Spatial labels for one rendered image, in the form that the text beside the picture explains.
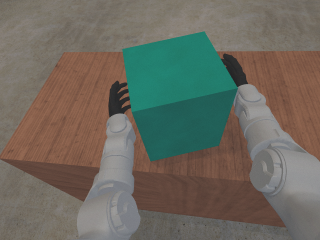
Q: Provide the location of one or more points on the robot right upper arm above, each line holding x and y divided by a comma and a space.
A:
290, 181

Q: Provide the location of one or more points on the robot left hand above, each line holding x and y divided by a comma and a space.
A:
115, 104

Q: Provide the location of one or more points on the robot left forearm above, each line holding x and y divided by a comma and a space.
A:
117, 161

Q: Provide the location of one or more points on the carton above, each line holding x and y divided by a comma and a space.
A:
181, 94

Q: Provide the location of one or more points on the robot right forearm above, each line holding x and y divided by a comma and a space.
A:
258, 124

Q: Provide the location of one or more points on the pedestal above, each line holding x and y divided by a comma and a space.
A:
61, 138

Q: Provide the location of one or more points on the robot right hand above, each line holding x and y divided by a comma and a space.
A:
235, 70

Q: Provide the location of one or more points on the robot left upper arm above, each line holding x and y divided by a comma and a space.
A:
110, 216

